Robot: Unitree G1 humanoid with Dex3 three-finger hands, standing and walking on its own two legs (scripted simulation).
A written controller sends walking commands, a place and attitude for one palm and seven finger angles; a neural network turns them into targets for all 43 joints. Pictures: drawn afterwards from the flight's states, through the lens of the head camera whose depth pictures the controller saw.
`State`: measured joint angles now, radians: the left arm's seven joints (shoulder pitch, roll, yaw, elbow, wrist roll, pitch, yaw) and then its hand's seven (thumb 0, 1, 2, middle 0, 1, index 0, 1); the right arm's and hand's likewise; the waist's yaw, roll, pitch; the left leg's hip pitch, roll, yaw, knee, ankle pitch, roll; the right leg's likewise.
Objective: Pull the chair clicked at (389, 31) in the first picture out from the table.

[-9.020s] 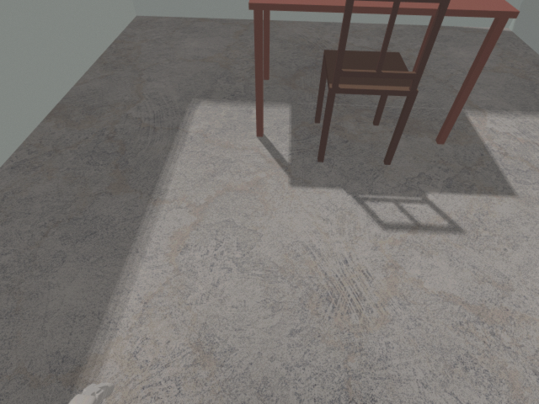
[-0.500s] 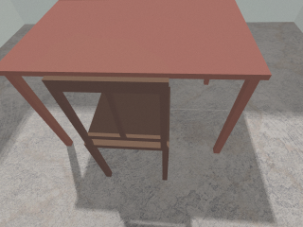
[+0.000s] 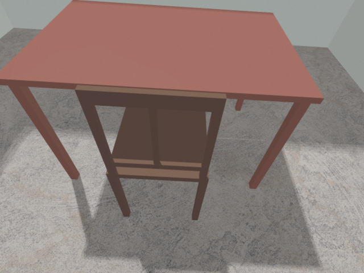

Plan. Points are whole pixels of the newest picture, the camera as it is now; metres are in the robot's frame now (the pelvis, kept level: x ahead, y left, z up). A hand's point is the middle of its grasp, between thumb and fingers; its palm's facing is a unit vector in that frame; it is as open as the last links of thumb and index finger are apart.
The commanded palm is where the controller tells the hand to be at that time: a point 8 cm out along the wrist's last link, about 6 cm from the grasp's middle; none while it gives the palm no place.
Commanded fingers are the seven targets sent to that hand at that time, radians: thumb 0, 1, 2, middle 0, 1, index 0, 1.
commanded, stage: look again from close up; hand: left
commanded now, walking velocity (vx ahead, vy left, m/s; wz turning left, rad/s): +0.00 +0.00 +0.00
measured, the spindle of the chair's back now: (155, 138) +0.52 +0.12 -0.08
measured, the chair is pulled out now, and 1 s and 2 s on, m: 0.00 0.00 0.00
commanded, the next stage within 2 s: shuffle to correct the standing spot in 1.80 s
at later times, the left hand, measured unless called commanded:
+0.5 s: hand out of the picture +0.01 +0.14 -0.18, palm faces +0.01 -0.99 -0.16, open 7.4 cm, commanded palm none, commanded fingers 0.00 0.90 0.90 -0.20 -0.30 -0.20 -0.30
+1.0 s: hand out of the picture +0.01 +0.11 -0.17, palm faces +0.03 -0.99 -0.17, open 7.4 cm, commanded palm none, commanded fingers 0.00 0.90 0.90 -0.20 -0.30 -0.20 -0.30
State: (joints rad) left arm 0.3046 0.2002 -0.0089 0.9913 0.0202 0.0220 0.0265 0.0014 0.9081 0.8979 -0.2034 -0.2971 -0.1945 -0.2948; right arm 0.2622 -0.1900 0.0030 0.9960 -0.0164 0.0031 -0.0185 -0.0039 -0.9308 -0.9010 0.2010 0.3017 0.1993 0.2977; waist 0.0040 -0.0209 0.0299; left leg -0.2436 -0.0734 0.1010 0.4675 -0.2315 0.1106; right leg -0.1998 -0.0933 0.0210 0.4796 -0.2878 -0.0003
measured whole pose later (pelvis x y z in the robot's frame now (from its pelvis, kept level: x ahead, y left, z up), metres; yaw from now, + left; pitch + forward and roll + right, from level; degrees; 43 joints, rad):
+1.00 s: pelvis +0.02 -0.06 +0.01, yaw +1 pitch -1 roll +0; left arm 0.31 0.15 -0.02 1.10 0.01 -0.01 0.03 0.00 0.91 0.90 -0.20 -0.30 -0.19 -0.29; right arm 0.24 -0.16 0.01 1.13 -0.01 -0.01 -0.03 0.01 -0.93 -0.90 0.20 0.30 0.20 0.30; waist 0.01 -0.02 0.03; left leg -0.18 -0.01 0.06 0.43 -0.24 0.03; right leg -0.13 -0.03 -0.02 0.43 -0.30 0.02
